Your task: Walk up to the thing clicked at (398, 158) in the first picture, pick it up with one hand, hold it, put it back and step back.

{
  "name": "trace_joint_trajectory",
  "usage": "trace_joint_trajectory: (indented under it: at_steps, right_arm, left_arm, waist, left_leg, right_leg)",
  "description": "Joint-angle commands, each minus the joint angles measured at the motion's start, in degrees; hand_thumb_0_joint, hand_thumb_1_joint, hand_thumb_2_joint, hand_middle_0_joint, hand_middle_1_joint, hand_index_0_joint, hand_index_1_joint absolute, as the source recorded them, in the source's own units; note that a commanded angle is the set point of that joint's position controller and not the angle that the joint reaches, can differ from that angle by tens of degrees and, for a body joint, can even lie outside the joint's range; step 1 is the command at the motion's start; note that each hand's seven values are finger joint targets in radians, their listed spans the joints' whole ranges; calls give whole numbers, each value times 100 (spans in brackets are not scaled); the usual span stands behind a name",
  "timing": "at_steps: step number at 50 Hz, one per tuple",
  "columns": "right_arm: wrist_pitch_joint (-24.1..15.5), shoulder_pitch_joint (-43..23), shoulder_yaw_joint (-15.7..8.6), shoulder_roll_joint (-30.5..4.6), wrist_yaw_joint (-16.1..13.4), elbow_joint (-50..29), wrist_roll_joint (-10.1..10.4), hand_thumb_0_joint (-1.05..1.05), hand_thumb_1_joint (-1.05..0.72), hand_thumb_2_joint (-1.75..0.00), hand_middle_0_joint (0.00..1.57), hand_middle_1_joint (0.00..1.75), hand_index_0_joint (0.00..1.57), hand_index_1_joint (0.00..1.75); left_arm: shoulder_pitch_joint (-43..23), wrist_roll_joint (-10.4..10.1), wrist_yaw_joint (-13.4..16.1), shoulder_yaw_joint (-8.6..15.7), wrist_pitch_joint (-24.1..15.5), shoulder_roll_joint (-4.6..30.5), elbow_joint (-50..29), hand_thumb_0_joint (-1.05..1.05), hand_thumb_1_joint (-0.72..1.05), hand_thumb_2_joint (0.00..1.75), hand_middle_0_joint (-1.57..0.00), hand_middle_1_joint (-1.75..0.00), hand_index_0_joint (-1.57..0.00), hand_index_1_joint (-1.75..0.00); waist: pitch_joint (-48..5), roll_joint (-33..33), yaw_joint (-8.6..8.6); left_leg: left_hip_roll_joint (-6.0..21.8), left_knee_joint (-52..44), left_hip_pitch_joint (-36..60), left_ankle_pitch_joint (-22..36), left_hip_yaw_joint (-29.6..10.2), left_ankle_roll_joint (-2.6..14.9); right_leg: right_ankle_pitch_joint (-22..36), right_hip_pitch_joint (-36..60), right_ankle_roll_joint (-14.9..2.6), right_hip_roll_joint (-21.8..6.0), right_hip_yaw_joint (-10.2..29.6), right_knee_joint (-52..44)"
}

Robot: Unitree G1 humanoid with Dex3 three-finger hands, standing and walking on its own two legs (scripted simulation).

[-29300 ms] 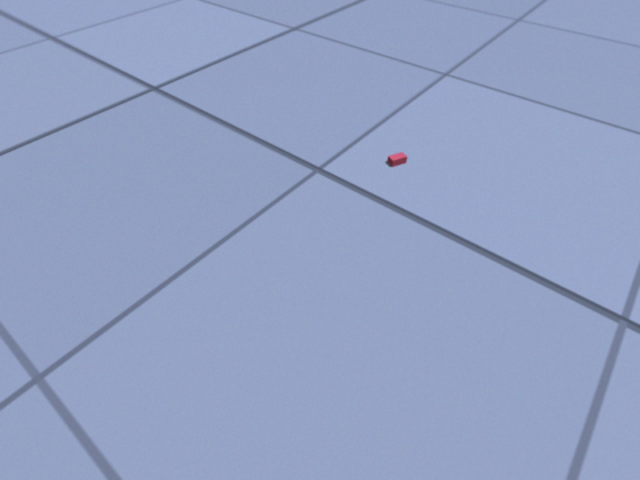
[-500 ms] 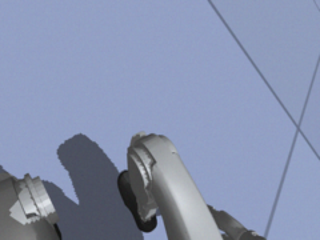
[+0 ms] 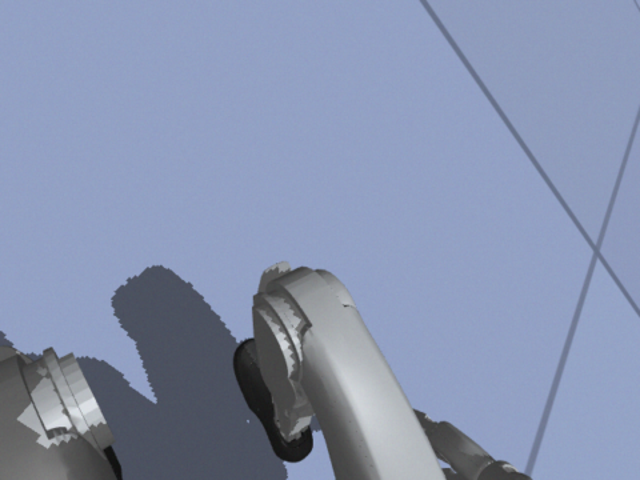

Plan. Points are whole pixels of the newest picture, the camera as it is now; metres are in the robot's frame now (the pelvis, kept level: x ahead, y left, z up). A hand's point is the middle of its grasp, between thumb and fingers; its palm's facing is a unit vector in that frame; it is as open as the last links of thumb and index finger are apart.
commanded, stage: close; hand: left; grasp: from above
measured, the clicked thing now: out of the picture +0.45 +0.34 -0.28
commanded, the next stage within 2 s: settle in 0.74 s
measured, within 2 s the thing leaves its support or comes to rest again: leaves its support in 1.10 s
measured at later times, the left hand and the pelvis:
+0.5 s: hand out of the picture +0.43 +0.34 -0.25, palm faces -0.43 -0.14 -0.89, open 7.6 cm; pelvis +0.00 +0.00 +0.00, yaw +0 degrees
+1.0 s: hand out of the picture +0.44 +0.34 -0.25, palm faces -0.44 -0.14 -0.89, open 7.6 cm; pelvis +0.00 +0.00 +0.00, yaw +0 degrees
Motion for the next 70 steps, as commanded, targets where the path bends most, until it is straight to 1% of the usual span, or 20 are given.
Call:
trace_joint_trajectory:
  at_steps: [1, 6, 10, 15, 17, 19, 22, 23, 24, 27, 29, 45, 55, 56, 57, 62, 63, 65, 67, 70]
  right_arm:
    - [10, 951, -571, -1859, -86, 19, 20, 0, -89, -90, 20, 30, 20, 30]
    - [38, 837, -587, -1864, -117, -9, 20, 0, -89, -90, 20, 30, 20, 30]
    - [69, 893, -563, -1861, -121, -7, 22, 0, -89, -90, 20, 30, 20, 30]
    - [74, 785, -597, -1900, -147, -86, 5, 0, -89, -90, 20, 30, 20, 30]
    - [58, 918, -596, -1885, -124, -12, 36, 0, -89, -90, 20, 30, 20, 30]
    - [34, 842, -614, -1872, -108, -57, 35, 0, -89, -90, 20, 30, 20, 30]
    - [40, 942, -622, -1886, -116, -5, 58, 0, -89, -90, 20, 30, 20, 30]
    - [34, 861, -622, -1867, -111, -54, 62, 0, -89, -90, 20, 30, 20, 30]
    - [74, 910, -629, -1906, -124, -30, 30, 0, -89, -90, 20, 30, 20, 30]
    - [55, 937, -633, -1902, -95, -69, 49, 0, -89, -90, 20, 30, 20, 30]
    - [68, 964, -608, -1905, -112, -79, 72, 0, -89, -90, 20, 30, 20, 30]
    - [160, 890, -560, -1890, -161, -135, 51, 0, -91, -90, 20, 30, 20, 30]
    - [198, 1020, -734, -1816, -143, -104, 109, 0, -91, -90, 20, 30, 20, 30]
    - [220, 1089, -789, -1824, -148, -40, 127, 0, -91, -90, 20, 30, 20, 30]
    - [221, 1091, -795, -1767, -126, -91, 125, 0, -91, -90, 20, 30, 20, 30]
    - [269, 1135, -1072, -1754, -90, -33, 282, 0, -91, -90, 20, 30, 20, 30]
    - [307, 1218, -1134, -1741, -88, -19, 304, 0, -91, -90, 20, 30, 20, 30]
    - [368, 1171, -1191, -1613, -65, -32, 393, 0, -91, -90, 20, 30, 20, 30]
    - [447, 1296, -1271, -1547, -51, 2, 461, 0, -91, -90, 20, 30, 20, 30]
    - [550, 1415, -1378, -1566, -110, -3, 592, 0, -91, -90, 20, 30, 20, 30]
  left_arm:
    - [-1335, -21, 235, 95, 24, 1245, -564, 0, 36, 28, -74, -37, -77, -33]
    - [-1298, 5, 199, -1, 43, 1176, -478, 0, 43, 25, -79, -34, -83, -30]
    - [-1353, 5, 247, 165, 8, 1345, -575, 0, 50, 22, -86, -29, -89, -26]
    - [-1407, 33, 240, -9, 12, 1218, -586, 0, 60, 16, -92, -26, -96, -22]
    - [-1531, 102, 251, 151, 31, 1463, -851, 0, 65, 17, -97, -24, -100, -20]
    - [-1392, 77, 201, -19, 80, 1184, -594, 0, 67, 18, -99, -23, -102, -19]
    - [-1423, 27, 213, 211, 98, 1387, -611, 0, 72, 15, -103, -20, -106, -17]
    - [-1573, 27, 166, -14, 73, 1198, -740, 0, 73, 15, -104, -20, -107, -16]
    - [-1365, 32, 183, 176, 93, 1374, -577, 0, 73, 14, -104, -19, -107, -16]
    - [-1481, 41, 77, 6, 97, 1235, -661, 0, 78, 15, -107, -19, -111, -16]
    - [-1537, 30, 74, 169, 71, 1492, -843, 0, 81, 17, -112, -18, -114, -15]
    - [-1447, -15, 11, 5, -91, 1308, -696, 0, 94, 26, -126, -22, -129, -20]
    - [-1453, -33, -137, 295, 89, 1456, -1524, 0, 97, 30, -130, -20, -132, -19]
    - [-1286, -20, -142, 472, 131, 1573, -1490, 0, 97, 31, -130, -21, -132, -20]
    - [-1420, -41, -210, 290, 143, 1292, -1762, 0, 99, 32, -132, -22, -133, -20]
    - [-1307, -94, -522, 199, 314, 1001, -2064, 0, 97, 31, -130, -22, -132, -20]
    - [-1226, -89, -564, 388, 352, 1170, -2261, 0, 99, 32, -131, -21, -133, -19]
    - [-1169, -206, -724, 208, 403, 808, -2405, 0, 99, 29, -132, -19, -134, -18]
    - [-1063, -259, -899, 8, 483, 423, -2340, 0, 97, 25, -129, -19, -132, -17]
    - [-1437, -338, -1143, -38, 495, 431, -2673, 0, 93, 23, -126, -18, -128, -15]
  waist:
    - [-3555, 3218, -255]
    - [-3502, 3251, -243]
    - [-3529, 3249, -237]
    - [-3441, 3156, -267]
    - [-3635, 3313, -194]
    - [-3484, 3271, -271]
    - [-3572, 3249, -230]
    - [-3551, 3322, -232]
    - [-3625, 3354, -223]
    - [-3440, 3293, -278]
    - [-3656, 3250, -191]
    - [-3479, 3108, -227]
    - [-4050, 3513, -11]
    - [-4112, 3557, 48]
    - [-4151, 3669, 54]
    - [-4198, 3715, 158]
    - [-4529, 3831, 267]
    - [-4509, 3768, 367]
    - [-4381, 3507, 298]
    - [-4372, 3170, 270]
  left_leg:
    - [200, -1349, 2819, 1062, 751, 175]
    - [201, -1363, 2786, 952, 758, 167]
    - [190, -1399, 2788, 965, 735, 164]
    - [199, -1384, 2663, 760, 752, 182]
    - [191, -1339, 2847, 1015, 736, 165]
    - [189, -1341, 2806, 996, 749, 167]
    - [193, -1406, 2859, 1041, 724, 157]
    - [190, -1415, 2835, 980, 714, 139]
    - [209, -1462, 2937, 1039, 698, 135]
    - [175, -1357, 2778, 995, 729, 170]
    - [168, -1331, 2791, 1115, 750, 185]
    - [188, -1326, 2653, 883, 738, 196]
    - [170, -1305, 2886, 1279, 830, 181]
    - [167, -1329, 2933, 1318, 830, 166]
    - [126, -1388, 2996, 1365, 857, 142]
    - [91, -1494, 3062, 1255, 885, 127]
    - [89, -1534, 3234, 1361, 904, 128]
    - [59, -1562, 3041, 1258, 972, 155]
    - [36, -1546, 2796, 1177, 1013, 193]
    - [-8, -1592, 2649, 1022, 1054, 242]
  right_leg:
    - [1577, 1910, -431, 142, -602, -1238]
    - [1490, 1857, -456, 137, -580, -1236]
    - [1477, 1846, -452, 129, -622, -1213]
    - [1312, 1802, -460, 143, -547, -1282]
    - [1511, 1758, -443, 106, -599, -1174]
    - [1501, 1708, -447, 116, -580, -1167]
    - [1531, 1758, -448, 111, -619, -1192]
    - [1455, 1670, -469, 103, -622, -1158]
    - [1518, 1835, -465, 120, -631, -1197]
    - [1485, 1630, -447, 105, -627, -1155]
    - [1586, 1809, -443, 103, -596, -1199]
    - [1404, 1800, -438, 134, -563, -1244]
    - [1727, 1939, -454, 124, -489, -1188]
    - [1733, 1950, -483, 102, -479, -1177]
    - [1742, 1866, -502, 80, -521, -1185]
    - [1588, 1506, -539, 40, -497, -1174]
    - [1658, 1661, -539, 37, -438, -1182]
    - [1566, 1584, -558, 20, -355, -1241]
    - [1513, 1580, -547, 30, -277, -1322]
    - [1369, 1544, -545, -7, -231, -1496]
